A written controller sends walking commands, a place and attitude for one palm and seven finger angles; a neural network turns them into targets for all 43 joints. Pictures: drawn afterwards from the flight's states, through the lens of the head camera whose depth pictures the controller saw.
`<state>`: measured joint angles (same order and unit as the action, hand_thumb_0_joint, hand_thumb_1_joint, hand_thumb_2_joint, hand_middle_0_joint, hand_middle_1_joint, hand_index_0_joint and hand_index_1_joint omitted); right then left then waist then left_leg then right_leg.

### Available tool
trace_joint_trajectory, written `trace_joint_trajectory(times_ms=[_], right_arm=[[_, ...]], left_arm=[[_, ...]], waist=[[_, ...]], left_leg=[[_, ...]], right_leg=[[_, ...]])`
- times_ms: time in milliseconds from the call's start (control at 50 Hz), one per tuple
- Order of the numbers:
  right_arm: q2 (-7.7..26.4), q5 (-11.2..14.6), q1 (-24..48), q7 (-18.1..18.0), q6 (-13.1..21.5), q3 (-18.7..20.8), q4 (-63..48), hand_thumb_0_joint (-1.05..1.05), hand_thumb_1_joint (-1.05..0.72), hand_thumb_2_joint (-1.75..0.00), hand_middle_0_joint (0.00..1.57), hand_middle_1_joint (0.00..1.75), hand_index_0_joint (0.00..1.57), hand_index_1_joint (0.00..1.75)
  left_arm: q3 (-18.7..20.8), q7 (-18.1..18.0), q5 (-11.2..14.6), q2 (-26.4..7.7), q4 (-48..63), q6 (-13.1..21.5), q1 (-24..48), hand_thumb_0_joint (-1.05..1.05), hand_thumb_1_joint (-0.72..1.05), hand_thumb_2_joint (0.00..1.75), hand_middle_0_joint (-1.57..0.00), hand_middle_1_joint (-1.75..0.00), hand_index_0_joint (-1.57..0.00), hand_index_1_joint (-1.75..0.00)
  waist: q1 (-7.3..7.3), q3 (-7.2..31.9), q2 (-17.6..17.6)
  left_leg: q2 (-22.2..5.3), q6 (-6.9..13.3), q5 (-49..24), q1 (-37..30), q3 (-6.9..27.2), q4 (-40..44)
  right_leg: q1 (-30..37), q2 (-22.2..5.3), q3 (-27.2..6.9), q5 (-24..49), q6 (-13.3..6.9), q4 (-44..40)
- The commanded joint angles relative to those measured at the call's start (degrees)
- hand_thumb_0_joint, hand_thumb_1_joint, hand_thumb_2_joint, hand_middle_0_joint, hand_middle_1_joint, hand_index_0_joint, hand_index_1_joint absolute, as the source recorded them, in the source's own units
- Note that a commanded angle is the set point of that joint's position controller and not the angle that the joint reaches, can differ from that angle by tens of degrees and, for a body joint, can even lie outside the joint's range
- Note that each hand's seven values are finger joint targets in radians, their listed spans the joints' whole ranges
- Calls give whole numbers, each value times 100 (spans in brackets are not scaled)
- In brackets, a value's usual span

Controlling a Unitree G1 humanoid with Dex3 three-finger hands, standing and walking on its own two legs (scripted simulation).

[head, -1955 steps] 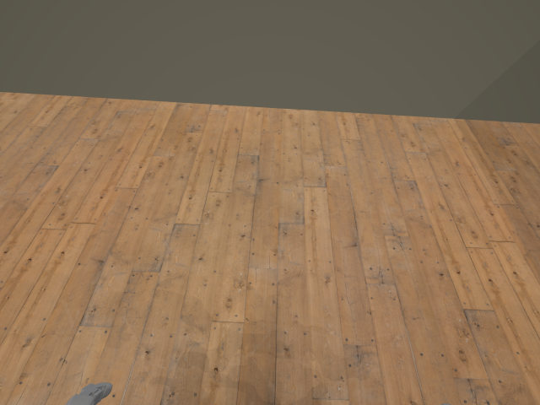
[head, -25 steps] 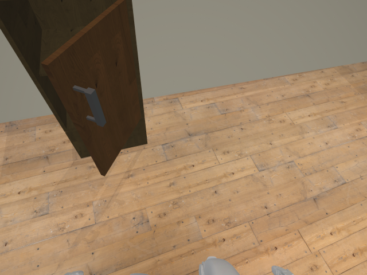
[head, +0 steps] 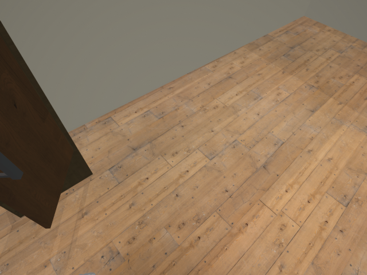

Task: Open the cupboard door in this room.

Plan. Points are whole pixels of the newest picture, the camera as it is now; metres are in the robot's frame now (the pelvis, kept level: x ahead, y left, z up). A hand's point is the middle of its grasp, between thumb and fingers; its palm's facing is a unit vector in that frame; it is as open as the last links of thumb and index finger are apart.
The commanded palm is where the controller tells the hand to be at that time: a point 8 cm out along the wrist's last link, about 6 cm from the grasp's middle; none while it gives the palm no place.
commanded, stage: walk to a spot facing it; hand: left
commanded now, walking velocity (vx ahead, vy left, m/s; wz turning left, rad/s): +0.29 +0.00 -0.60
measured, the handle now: out of the picture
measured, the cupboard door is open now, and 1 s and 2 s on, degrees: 53 53 53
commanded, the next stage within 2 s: turn to face it in 1.60 s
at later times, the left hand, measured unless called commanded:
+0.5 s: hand (161, 212) +0.30 +0.07 -0.16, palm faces -0.31 -0.93 -0.22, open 7.4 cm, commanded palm none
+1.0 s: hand (175, 168) +0.45 +0.05 -0.17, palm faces -0.38 -0.91 -0.17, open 7.4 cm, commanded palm none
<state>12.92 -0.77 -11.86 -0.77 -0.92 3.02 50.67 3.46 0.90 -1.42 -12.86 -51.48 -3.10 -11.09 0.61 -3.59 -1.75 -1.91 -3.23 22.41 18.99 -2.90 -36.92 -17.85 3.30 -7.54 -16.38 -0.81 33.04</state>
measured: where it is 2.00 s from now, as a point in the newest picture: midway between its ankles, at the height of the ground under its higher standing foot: (250, 182)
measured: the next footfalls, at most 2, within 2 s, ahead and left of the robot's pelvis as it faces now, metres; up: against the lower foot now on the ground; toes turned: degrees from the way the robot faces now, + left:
left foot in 0.02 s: +0.05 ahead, +0.13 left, +0.00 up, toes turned +2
right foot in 0.38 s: +0.16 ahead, -0.17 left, +0.00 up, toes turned -21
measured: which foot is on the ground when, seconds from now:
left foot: up 0.00-0.00, down 0.02-0.38, up 0.40-0.80, down 0.82-1.00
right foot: down 0.00-0.00, up 0.02-0.36, down 0.38-0.82, up 0.84-1.00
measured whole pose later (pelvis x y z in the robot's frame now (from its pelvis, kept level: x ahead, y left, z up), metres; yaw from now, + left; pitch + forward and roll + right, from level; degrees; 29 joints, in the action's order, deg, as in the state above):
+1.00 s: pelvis +0.35 -0.12 +0.01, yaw -27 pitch +0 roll +0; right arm 8.6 -1.8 -13.1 -1.0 4.7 1.9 55.1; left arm 4.4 1.9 -1.6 -12.4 -58.9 0.5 -15.6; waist -1.7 -3.2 -2.5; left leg -2.9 0.9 13.5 13.6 -8.1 -26.8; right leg -30.0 -2.4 0.6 -16.3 -0.9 67.5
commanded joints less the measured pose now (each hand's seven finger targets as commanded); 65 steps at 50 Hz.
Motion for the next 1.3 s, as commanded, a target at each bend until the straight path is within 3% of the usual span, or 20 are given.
trace_joint_trajectory(times_ms=[0,40,120,280,340,360,380,480,680,740,760,800,820,880,940,1160,1200,1220,1240,1280], right_arm=[[1630,-182,-1700,-183,252,338,26,0,-90,-90,20,30,20,30],[1347,-199,-1079,-134,333,234,-216,0,-90,-90,20,30,20,30],[777,-146,-910,-142,458,54,-73,0,-90,-90,20,30,20,30],[953,-179,-1467,-37,420,147,248,0,-90,-90,20,30,20,30],[835,-31,-967,23,424,93,105,0,-90,-90,20,30,20,30],[353,83,-622,70,451,-42,-259,0,-90,-90,20,30,20,30],[621,44,-120,29,418,30,-396,0,-90,-90,20,30,20,30],[341,-79,-336,74,264,96,52,0,-90,-90,20,30,20,30],[163,-42,770,194,392,76,-308,0,-90,-90,20,30,20,30],[338,-66,201,133,469,98,-74,0,-90,-90,20,30,20,30],[605,-95,-554,68,504,157,179,0,-90,-90,20,30,20,30],[1497,-199,-2012,-27,479,314,474,0,-90,-90,20,30,20,30],[1357,-173,-1662,-35,409,275,383,0,-90,-90,20,30,20,30],[544,-139,-658,-31,504,59,188,0,-90,-90,20,30,20,30],[459,-99,-783,-56,619,14,379,0,-90,-90,20,30,20,30],[665,-142,-1231,10,470,58,828,0,-90,-90,20,30,20,30],[432,-48,-1099,64,475,2,792,0,-90,-90,20,30,20,30],[112,35,-1128,99,493,-65,583,0,-90,-90,20,30,20,30],[356,11,-683,98,475,-4,492,0,-90,-90,20,30,20,30],[293,10,-402,83,487,70,551,0,-90,-90,20,30,20,30]], left_arm=[[203,71,55,-529,954,180,822,0,90,90,-20,-30,-20,-30],[326,234,-36,-658,925,289,887,0,90,90,-20,-30,-20,-30],[227,357,-41,-256,624,233,604,0,90,90,-20,-30,-20,-30],[101,365,5,-228,692,317,1114,0,90,90,-20,-30,-20,-30],[315,263,-42,-886,21,433,-829,0,90,90,-20,-30,-20,-30],[554,127,-37,-1771,-208,477,-1828,0,90,90,-20,-30,-20,-30],[557,3,87,-1777,-250,441,-1829,0,90,90,-20,-30,-20,-30],[259,-89,22,-786,73,575,-202,0,90,90,-20,-30,-20,-30],[216,-57,26,-750,-455,734,-934,0,90,90,-20,-30,-20,-30],[217,-84,65,-736,-461,723,-768,0,90,90,-20,-30,-20,-30],[207,-74,86,-624,-424,718,-694,0,90,90,-20,-30,-20,-30],[85,-13,130,-281,-269,736,-972,0,90,90,-20,-30,-20,-30],[111,-18,68,-383,-175,729,-650,0,90,90,-20,-30,-20,-30],[141,82,-26,-250,-300,627,-384,0,90,90,-20,-30,-20,-30],[105,151,-16,-12,-314,479,-517,0,90,90,-20,-30,-20,-30],[97,201,-15,-159,-162,468,201,0,90,90,-20,-30,-20,-30],[255,116,-66,-751,-621,574,-1274,0,90,90,-20,-30,-20,-30],[428,28,-35,-1436,-822,593,-2046,0,90,90,-20,-30,-20,-30],[406,-37,78,-1483,-838,574,-1972,0,90,90,-20,-30,-20,-30],[278,-123,91,-884,-609,579,-1065,0,90,90,-20,-30,-20,-30]], waist=[[697,239,2222],[295,-163,669],[56,-28,1123],[299,248,1197],[-757,1024,-64],[-1144,1533,-1945],[-1120,1202,-1371],[-67,251,-577],[-284,147,-527],[120,253,-229],[443,617,201],[780,1634,2221],[671,986,1449],[131,-162,945],[-72,205,910],[-120,35,631],[-803,728,-414],[-1020,1232,-1981],[-1011,1061,-1390],[-562,441,-649]], left_leg=[[-2837,1147,2725,-1811,3618,3059],[-2525,1333,2112,-870,3056,3129],[-1545,756,-532,-1179,582,2558],[-1826,752,-1928,-1492,-522,1883],[-1241,300,-2397,311,-1295,-844],[-232,-39,1240,2273,-1301,-2952],[-391,73,1361,2698,-122,-3750],[-764,-62,-272,1479,130,-2698],[-310,44,-984,1275,-73,-280],[-69,193,-1350,-319,-229,691],[-225,337,-1386,-1678,32,924],[-2697,1344,-677,-3364,3375,2021],[-2793,1552,-232,-2690,3440,2235],[-2036,1036,-132,-736,1835,2595],[-1601,935,-1624,-887,616,2550],[-1533,827,-1488,-806,-319,1998],[-812,457,-1588,350,-976,-375],[-20,209,1073,1746,-1109,-2252],[-225,286,1275,2185,-241,-3250],[-686,249,144,2200,163,-3349]], right_leg=[[-2869,46,505,-2026,51,2314],[-2525,-488,381,-986,54,3301],[-2334,-679,832,97,209,3140],[-773,-484,1608,-326,22,539],[2617,-728,948,-284,-522,-468],[3807,-2639,-2231,-353,-1259,-1372],[3253,-2818,-2715,-59,-1445,-1782],[752,-1797,-511,772,-1072,-2000],[1633,-1603,-441,2009,-1019,-1719],[1036,-1368,-126,2443,-780,-1014],[311,-1063,90,2354,-581,-33],[-1626,67,787,-1576,-160,3464],[-2013,-325,412,-1430,-211,4105],[-1989,-842,458,-242,-96,4199],[-1706,-870,623,185,10,3394],[201,-607,1492,580,-122,76],[2400,-1159,446,-275,-566,-528],[3395,-2681,-1976,-954,-1207,-1574],[3100,-2879,-2521,-1020,-1362,-2112],[2088,-2507,-1383,78,-1150,-2010]])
